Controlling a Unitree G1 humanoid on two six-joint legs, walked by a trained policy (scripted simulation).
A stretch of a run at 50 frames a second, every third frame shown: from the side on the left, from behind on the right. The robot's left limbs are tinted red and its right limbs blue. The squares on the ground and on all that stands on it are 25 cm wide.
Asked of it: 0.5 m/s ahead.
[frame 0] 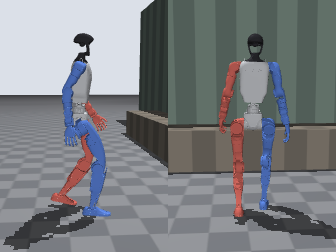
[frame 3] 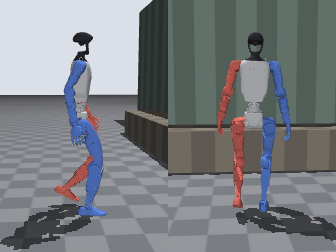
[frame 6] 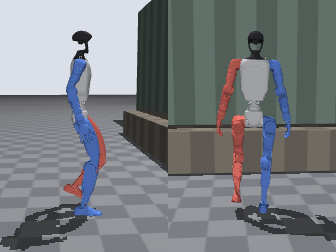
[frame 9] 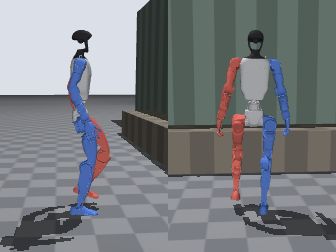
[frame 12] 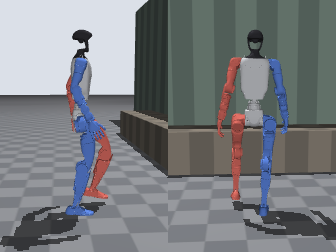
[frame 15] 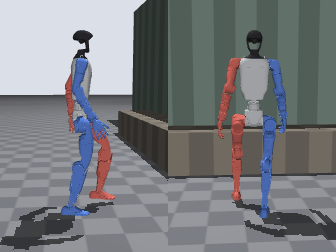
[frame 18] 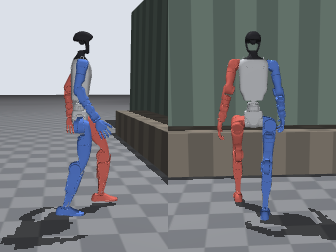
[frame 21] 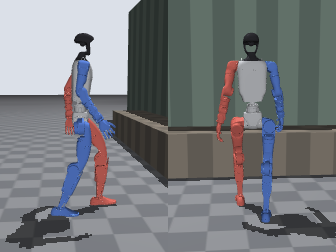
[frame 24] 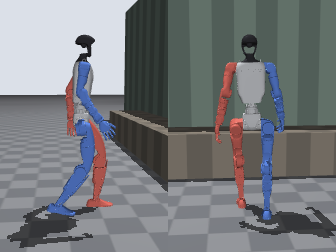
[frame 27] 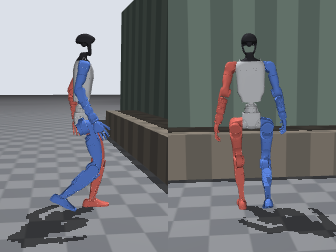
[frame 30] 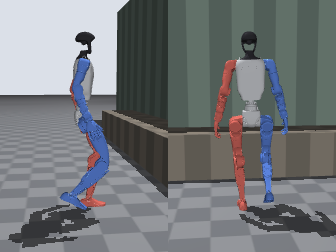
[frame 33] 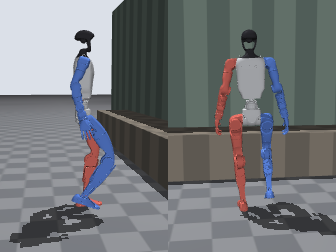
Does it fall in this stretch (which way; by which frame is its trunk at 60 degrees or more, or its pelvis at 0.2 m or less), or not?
no
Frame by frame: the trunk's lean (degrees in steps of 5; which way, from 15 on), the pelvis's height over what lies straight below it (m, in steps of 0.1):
0: 5, 0.8
3: 5, 0.8
6: 5, 0.8
9: 0, 0.8
12: 0, 0.8
15: 0, 0.8
18: 5, 0.8
21: 5, 0.8
24: 5, 0.8
27: 5, 0.8
30: 5, 0.8
33: 0, 0.8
